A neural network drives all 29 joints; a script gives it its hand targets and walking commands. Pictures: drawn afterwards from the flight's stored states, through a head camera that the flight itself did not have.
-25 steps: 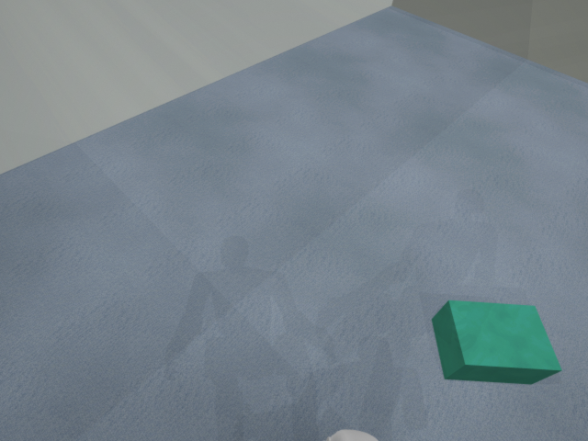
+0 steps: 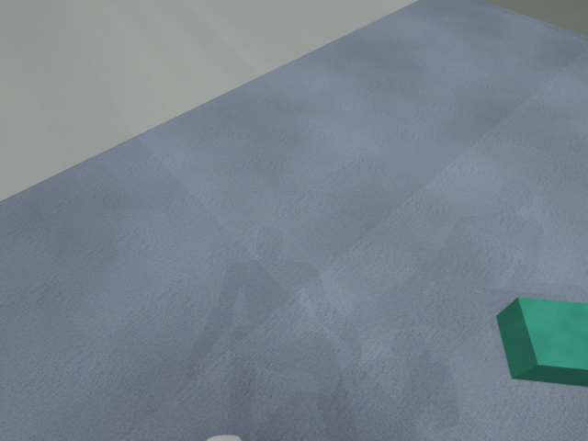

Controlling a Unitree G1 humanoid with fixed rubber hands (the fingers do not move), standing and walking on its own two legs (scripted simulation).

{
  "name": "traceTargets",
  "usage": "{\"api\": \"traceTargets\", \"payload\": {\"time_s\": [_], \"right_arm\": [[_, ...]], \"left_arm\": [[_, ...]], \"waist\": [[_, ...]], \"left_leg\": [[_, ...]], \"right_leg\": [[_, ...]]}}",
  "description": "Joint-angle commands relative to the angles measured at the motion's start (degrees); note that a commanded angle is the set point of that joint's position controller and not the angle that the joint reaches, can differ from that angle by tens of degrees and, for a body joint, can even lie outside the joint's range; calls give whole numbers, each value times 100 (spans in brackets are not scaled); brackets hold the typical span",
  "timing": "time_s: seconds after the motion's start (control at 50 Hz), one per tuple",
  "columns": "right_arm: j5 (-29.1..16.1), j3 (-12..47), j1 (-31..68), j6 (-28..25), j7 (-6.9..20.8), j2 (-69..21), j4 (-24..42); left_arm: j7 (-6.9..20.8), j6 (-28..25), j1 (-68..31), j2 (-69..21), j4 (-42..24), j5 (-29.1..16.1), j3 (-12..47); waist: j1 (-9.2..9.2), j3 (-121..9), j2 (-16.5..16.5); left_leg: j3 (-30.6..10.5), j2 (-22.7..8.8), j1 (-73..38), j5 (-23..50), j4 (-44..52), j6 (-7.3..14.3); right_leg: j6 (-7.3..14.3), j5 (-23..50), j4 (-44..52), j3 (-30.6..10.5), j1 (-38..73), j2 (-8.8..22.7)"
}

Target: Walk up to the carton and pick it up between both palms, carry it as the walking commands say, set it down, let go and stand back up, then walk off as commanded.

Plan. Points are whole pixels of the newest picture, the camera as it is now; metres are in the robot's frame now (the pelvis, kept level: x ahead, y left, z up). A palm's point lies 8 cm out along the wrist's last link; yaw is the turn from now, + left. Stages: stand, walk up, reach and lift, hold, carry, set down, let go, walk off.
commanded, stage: walk off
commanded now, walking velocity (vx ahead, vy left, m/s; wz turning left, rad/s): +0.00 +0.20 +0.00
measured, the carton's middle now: (562, 342) +0.50 -0.84 -0.70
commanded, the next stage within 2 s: stand in 0.36 s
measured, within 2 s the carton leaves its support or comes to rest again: neither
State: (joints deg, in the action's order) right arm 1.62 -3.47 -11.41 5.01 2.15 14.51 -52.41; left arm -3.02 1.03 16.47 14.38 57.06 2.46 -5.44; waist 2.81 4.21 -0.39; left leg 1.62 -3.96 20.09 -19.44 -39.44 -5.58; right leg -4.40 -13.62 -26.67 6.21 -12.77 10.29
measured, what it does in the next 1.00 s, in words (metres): steps to the left: left foot, then right foot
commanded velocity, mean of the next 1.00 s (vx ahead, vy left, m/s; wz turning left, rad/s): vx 0.00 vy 0.07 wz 0.00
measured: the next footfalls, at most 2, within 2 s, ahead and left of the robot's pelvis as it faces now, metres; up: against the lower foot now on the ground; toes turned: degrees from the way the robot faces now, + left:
left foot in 0.06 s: +0.05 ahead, +0.17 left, +0.00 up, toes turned +5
right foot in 0.42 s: +0.00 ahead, +0.05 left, +0.00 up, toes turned -22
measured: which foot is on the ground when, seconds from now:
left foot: up 0.00-0.04, down 0.06-0.42, up 0.44-0.66, down 0.68-1.00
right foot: down 0.00-0.04, up 0.06-0.40, down 0.42-1.00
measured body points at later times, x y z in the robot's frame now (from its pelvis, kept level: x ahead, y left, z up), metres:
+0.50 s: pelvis -0.01 +0.12 +0.00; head +0.00 +0.10 +0.45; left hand +0.06 +0.37 -0.14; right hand +0.02 -0.11 -0.17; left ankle -0.01 +0.20 -0.72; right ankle -0.03 +0.04 -0.74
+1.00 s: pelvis -0.01 +0.21 +0.00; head +0.00 +0.22 +0.45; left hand +0.00 +0.45 -0.16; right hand +0.00 -0.02 -0.15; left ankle -0.01 +0.31 -0.74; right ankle -0.03 +0.04 -0.74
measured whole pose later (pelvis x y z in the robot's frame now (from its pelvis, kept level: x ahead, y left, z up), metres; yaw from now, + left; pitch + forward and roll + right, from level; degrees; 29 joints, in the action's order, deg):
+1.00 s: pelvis -0.01 +0.21 +0.00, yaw -1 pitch -1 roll +0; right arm 0.7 -0.9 -16.1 -0.7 -2.0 8.9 -61.3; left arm -1.2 1.1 15.4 11.6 63.2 1.0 -2.4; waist 0.6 1.5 -2.1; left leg 3.4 0.7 7.4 -12.3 -20.8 1.4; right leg -5.3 -11.1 -19.5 5.4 -6.5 7.8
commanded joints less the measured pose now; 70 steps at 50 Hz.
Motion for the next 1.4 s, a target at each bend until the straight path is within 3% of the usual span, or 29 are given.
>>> {"api": "traceTargets", "payload": {"time_s": [0.0,0.02,0.04,0.06,0.08,0.12,0.16,0.2,0.26,0.32,0.36,0.38,0.4,0.42,0.44,0.46,0.5,0.54,0.6,0.64,0.66,0.68,0.7,0.72,0.76,0.8,0.92,1.14,1.38], "right_arm": [[22,-81,-624,-98,-20,252,110],[101,-164,-1041,-165,-48,473,-61],[147,-229,-1313,-263,-39,918,-68],[87,-314,-940,-286,-88,1547,99],[83,-225,-819,-297,-130,1183,146],[119,-57,-176,-260,-229,746,237],[35,11,101,-301,-308,545,369],[42,70,2,-321,-340,434,341],[75,97,-378,-296,-397,441,152],[82,109,-483,-253,-396,473,34],[42,128,-416,-237,-396,457,-30],[-20,141,-447,-249,-417,446,-85],[-120,165,-554,-295,-444,342,-136],[-224,171,-658,-344,-429,117,-33],[-65,57,-267,-276,-422,491,6],[-11,10,-212,-231,-363,500,-5],[-58,29,-537,-216,-293,123,-273],[-42,53,-745,-232,-273,-85,-459],[-51,53,-431,-239,-331,-89,-382],[-69,63,-597,-291,-374,-76,-437],[-8,29,-704,-360,-398,75,-464],[29,-21,-916,-439,-422,328,-499],[-21,-12,-841,-478,-433,511,-585],[-76,61,-841,-483,-416,226,-679],[-75,111,-686,-508,-420,195,-657],[-91,108,-671,-542,-450,287,-698],[-92,124,-775,-596,-440,214,-787],[-92,162,-952,-660,-410,38,-906],[-90,220,-1102,-640,-417,-35,-975]], "left_arm": [[-14,46,10,1232,-182,-29,-291],[16,33,164,1032,-190,-21,-228],[66,63,397,518,-250,40,-107],[-16,187,51,38,-493,-63,27],[-82,260,-275,306,-518,-123,6],[-43,227,-83,551,-411,-175,-85],[-23,198,280,595,-212,-51,-112],[-27,207,196,422,-234,-53,-48],[-69,212,-170,176,-383,-110,90],[-125,173,-78,105,-351,-183,164],[-132,128,91,16,-273,-200,205],[-111,86,223,9,-234,-180,226],[-90,24,353,176,-236,-90,225],[-60,-26,360,698,-317,-16,135],[-52,17,202,839,-276,-27,69],[-32,-46,-17,512,-297,-25,154],[1,-146,-559,242,-408,-74,254],[18,-215,-711,173,-379,-94,292],[39,-218,-167,406,-82,-75,217],[73,-172,-138,536,19,-111,157],[104,-165,-41,500,31,-136,140],[147,-175,-25,366,-4,-131,156],[170,-160,65,-59,3,-191,249],[162,-110,-33,-165,96,-185,305],[174,-45,-185,40,140,-133,238],[199,-11,-91,61,223,-129,229],[177,-13,123,22,487,-143,257],[116,-70,350,-5,744,-162,334],[87,-89,506,-103,856,-169,404]], "waist": [[-264,-349,-1276],[-380,-628,-616],[-461,-808,971],[-619,-748,2542],[-756,-618,2013],[-257,-359,1208],[-111,-526,1052],[-183,-505,988],[-359,-344,987],[-358,-419,865],[-197,-485,508],[-68,-512,279],[23,-536,-141],[-22,-488,-1299],[123,55,-1692],[-46,50,-1074],[-329,54,-575],[-374,-41,-675],[-72,-257,-910],[-174,-332,-823],[-165,-412,-677],[-206,-549,-304],[-60,-492,556],[-203,-453,776],[-230,-189,594],[-189,-122,677],[-238,7,479],[-276,-42,107],[-291,-12,34]], "left_leg": [[493,198,-990,653,1593,253],[435,198,-1894,847,1957,292],[-786,-990,-2360,1492,2444,435],[-1387,-1701,-1446,2019,2450,1323],[-1214,-1522,-948,1598,2541,1557],[-634,-1039,-733,1551,2376,1307],[-387,-832,-899,2286,2167,1386],[-468,-827,-904,2274,2157,1548],[-746,-934,-1001,2073,2115,1748],[-1009,-1004,-1049,2387,2107,1828],[-1026,-975,-876,2392,1997,1741],[-971,-939,-533,2038,1971,1527],[-879,-749,95,1263,1857,1115],[-131,-23,886,140,918,653],[77,220,585,-841,-266,577],[-255,226,337,-730,-1066,501],[-482,217,144,-297,-1208,391],[-157,224,-91,-28,-316,192],[208,353,-347,-133,691,37],[286,294,-965,1123,1884,73],[141,93,-1486,1514,2037,82],[-253,-423,-1976,2455,1913,137],[-505,-642,-1791,3031,1699,390],[-630,-617,-1170,2213,1917,584],[-726,-535,-844,1583,2309,642],[-744,-460,-868,1442,2465,671],[-796,-411,-1001,1216,2649,760],[-453,-207,-1016,1888,2251,814],[-320,-162,-944,2002,2000,762]], "right_leg": [[814,1788,313,-627,-141,867],[612,1274,-313,-413,-556,576],[376,-1151,-1718,99,-1314,-103],[384,-2685,-2977,-75,-1929,-854],[511,-2578,-3802,-737,-1805,-805],[632,-1788,-4126,-860,-1836,-798],[508,-1316,-4197,-443,-1679,-719],[436,-1338,-3746,-203,-1531,-684],[518,-1590,-2641,-70,-1303,-695],[648,-1542,-1688,4,-795,-790],[705,-918,-671,27,-201,-805],[729,-201,232,-87,437,-705],[738,365,1005,-658,1244,-191],[1150,314,1410,-2261,1598,1394],[1872,1266,1545,-2593,277,1994],[1910,1398,1564,-2176,-23,1685],[1442,941,1543,-1244,-162,946],[1096,1343,1278,-602,167,393],[1121,1986,805,-550,624,319],[896,1796,554,-471,459,243],[704,1356,511,-483,148,153],[544,765,345,-359,-229,-7],[352,240,519,-202,-290,-298],[282,39,615,-214,272,-317],[195,225,564,-142,461,-334],[160,376,656,-183,522,-305],[72,420,820,-181,499,-283],[47,592,873,-155,584,-162],[112,698,885,-120,569,-155]]}}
